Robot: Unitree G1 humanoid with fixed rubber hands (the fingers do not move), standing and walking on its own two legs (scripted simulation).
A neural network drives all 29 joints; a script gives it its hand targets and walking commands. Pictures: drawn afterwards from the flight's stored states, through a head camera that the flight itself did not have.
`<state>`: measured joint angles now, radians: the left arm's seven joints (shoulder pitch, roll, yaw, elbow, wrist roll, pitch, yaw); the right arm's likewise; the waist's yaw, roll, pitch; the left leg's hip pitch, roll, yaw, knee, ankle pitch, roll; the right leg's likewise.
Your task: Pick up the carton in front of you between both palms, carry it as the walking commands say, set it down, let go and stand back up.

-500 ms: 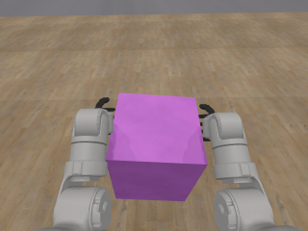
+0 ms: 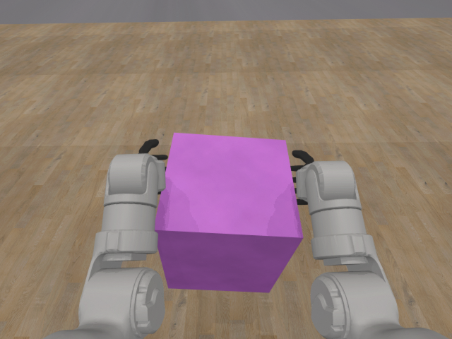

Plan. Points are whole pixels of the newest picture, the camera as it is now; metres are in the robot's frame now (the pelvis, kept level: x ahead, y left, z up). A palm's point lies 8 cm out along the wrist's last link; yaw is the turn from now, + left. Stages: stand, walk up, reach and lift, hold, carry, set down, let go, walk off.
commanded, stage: carry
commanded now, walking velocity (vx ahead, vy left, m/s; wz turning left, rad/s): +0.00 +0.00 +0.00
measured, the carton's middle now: (224, 217) +0.35 +0.01 +0.04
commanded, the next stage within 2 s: none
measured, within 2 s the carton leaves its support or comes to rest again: neither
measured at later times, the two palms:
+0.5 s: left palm (150, 173) +0.35 +0.14 +0.16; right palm (313, 180) +0.35 -0.14 +0.14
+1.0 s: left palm (152, 172) +0.36 +0.13 +0.16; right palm (315, 179) +0.35 -0.15 +0.14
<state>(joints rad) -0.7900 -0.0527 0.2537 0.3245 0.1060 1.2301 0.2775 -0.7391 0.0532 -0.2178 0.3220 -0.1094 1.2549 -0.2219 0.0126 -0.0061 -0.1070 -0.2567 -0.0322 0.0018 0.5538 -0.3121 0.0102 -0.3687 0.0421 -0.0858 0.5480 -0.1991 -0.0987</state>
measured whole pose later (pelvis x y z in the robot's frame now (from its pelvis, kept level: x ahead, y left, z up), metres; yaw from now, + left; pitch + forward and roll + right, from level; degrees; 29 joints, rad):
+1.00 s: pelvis +0.01 -0.01 +0.00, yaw +0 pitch +1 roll +1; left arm -0.78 -0.07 0.26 0.31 0.11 1.23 0.28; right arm -0.75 0.05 -0.21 0.31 -0.11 1.27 -0.23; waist 0.01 0.01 -0.11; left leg -0.25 -0.02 0.00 0.55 -0.32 0.00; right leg -0.36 0.06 -0.09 0.52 -0.20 -0.11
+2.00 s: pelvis +0.08 +0.01 -0.01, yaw -1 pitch +4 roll +0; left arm -0.77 -0.03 0.25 0.35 0.10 1.22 0.26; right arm -0.74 0.07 -0.21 0.33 -0.11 1.27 -0.25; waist 0.00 0.00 -0.16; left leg -0.20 -0.03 0.01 0.57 -0.44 0.03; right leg -0.38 0.03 -0.09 0.68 -0.39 -0.06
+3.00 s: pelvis +0.69 -0.06 -0.02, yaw -1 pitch +2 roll -2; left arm -0.37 -0.19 0.15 -0.11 0.14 1.19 0.25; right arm -0.34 0.16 -0.15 -0.15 -0.15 1.26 -0.24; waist 0.03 0.05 -0.10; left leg -0.04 0.10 0.09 0.82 -0.48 -0.02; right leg -0.50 -0.03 -0.24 0.58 -0.12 -0.08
